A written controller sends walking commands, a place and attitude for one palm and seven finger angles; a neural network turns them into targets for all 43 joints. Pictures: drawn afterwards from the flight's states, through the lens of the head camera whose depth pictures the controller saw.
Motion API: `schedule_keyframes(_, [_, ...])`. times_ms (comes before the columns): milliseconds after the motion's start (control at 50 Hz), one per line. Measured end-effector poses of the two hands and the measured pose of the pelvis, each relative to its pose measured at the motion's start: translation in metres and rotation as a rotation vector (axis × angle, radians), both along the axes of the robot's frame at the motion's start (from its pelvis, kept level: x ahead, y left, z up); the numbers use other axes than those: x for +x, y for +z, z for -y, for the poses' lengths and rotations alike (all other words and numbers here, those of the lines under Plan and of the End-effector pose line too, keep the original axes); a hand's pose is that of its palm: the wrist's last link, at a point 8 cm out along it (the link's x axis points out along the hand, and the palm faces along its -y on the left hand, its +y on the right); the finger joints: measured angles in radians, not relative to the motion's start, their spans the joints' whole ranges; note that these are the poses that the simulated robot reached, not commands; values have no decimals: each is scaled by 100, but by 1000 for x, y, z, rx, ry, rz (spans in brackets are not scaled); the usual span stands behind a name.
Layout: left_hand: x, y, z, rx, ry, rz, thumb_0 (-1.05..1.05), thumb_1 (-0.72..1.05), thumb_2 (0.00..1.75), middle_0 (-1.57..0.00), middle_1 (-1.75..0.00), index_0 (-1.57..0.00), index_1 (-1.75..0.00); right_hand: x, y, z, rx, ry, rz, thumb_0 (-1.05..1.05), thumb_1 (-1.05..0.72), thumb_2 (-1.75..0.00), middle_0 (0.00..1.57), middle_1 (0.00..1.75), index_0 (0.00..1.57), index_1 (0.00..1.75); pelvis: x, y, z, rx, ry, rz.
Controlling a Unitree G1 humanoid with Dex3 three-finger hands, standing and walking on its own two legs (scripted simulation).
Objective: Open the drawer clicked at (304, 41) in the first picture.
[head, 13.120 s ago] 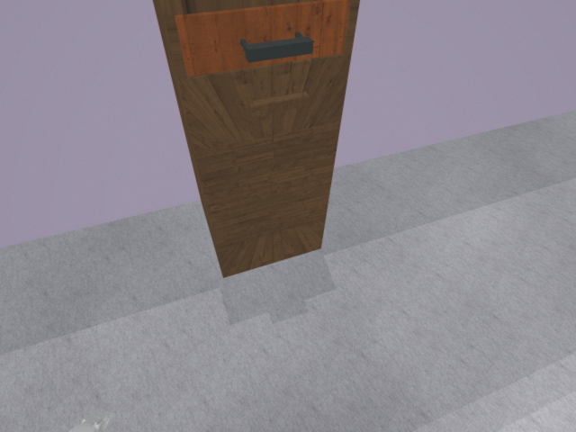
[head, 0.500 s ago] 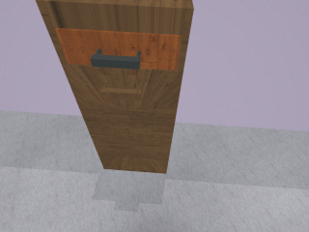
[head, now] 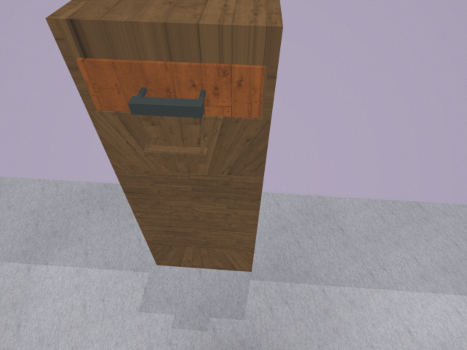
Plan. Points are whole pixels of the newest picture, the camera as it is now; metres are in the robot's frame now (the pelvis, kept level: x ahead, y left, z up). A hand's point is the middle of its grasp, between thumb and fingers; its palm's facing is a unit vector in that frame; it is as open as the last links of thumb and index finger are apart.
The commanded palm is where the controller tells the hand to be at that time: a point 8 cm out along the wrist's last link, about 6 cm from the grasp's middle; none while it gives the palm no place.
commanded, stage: raise the hand with hooked fingers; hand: left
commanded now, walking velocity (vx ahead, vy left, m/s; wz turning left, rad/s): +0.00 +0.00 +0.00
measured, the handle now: (169, 100) +0.56 +0.17 +0.14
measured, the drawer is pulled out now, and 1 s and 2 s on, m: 0.00 0.00 0.00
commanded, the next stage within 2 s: move the hooked fingers above the handle in 2.00 s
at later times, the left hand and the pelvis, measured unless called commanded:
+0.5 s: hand out of the picture +0.13 +0.18 -0.04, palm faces -0.14 -0.21 -0.97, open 8.9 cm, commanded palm +0.15 +0.20 +0.04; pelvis +0.00 -0.06 -0.03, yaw -1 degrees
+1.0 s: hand (136, 228) +0.27 +0.17 +0.10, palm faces +0.11 -0.08 -0.99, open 11.9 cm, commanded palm +0.25 +0.19 +0.16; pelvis +0.03 -0.05 -0.01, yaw -5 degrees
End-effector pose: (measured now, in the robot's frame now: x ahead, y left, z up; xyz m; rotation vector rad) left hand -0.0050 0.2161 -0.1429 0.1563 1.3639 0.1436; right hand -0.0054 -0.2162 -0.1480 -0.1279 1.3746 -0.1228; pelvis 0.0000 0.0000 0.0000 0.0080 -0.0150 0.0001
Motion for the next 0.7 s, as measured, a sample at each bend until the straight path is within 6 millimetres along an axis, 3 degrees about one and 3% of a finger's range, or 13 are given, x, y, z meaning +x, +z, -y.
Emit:
schedule_keyframes(40, [-1,-1,3,1,-1,-8,1,92,89,-20,-30,-20,-30,0,0,1,1,1,-13,1,-91,-90,20,30,20,30,1,0,2,-6,1,-4])
schedule_keyframes(80, [23,14,-4,73,-105,89,3,93,89,-20,-30,-20,-31,7,5,8,-32,5,58,2,-92,-90,20,30,20,30,1,-2,4,0,-8,-2])
schedule_keyframes(160, [105,86,-20,324,-221,515,4,91,88,-21,-32,-21,-32,49,14,29,-88,-6,326,3,-92,-90,20,30,20,30,2,-7,8,19,4,-14])
schedule_keyframes(220, [162,147,-12,552,-412,776,4,86,86,-21,-35,-21,-35,97,21,42,-94,23,515,2,-92,-90,20,30,20,30,1,-11,10,17,9,-41])
schedule_keyframes(280, [194,186,7,771,-609,936,3,80,84,-21,-38,-20,-38,146,35,52,-81,47,658,2,-91,-90,20,30,20,30,0,-16,16,23,-15,-77])
schedule_keyframes(340, [193,186,27,869,-764,947,2,74,82,-21,-42,-21,-42,188,52,58,-55,78,718,2,-91,-90,20,30,20,30,0,-19,26,36,-45,-105])
schedule_keyframes(400, [169,166,39,877,-870,868,1,67,79,-21,-46,-21,-46,221,65,61,-46,162,723,2,-91,-90,20,30,20,30,0,-22,38,46,-49,-123])
schedule_keyframes(460, [138,152,37,907,-918,769,1,59,76,-23,-50,-23,-51,248,72,60,-58,265,711,1,-91,-90,20,30,20,30,2,-25,50,46,-33,-137])
schedule_keyframes(520, [123,159,26,997,-922,735,1,51,73,-24,-55,-25,-55,268,71,56,-68,338,707,1,-90,-90,20,30,20,30,4,-28,59,36,-5,-137])
schedule_keyframes(600, [143,197,15,1150,-882,838,1,40,69,-26,-61,-26,-62,281,61,44,-32,366,722,1,-90,-90,20,30,20,30,7,-32,65,22,31,-121])
schedule_keyframes(700, [202,244,24,1259,-893,993,1,29,64,-27,-69,-27,-69,268,46,33,49,319,688,1,-90,-90,20,30,20,30,12,-30,68,24,22,-111])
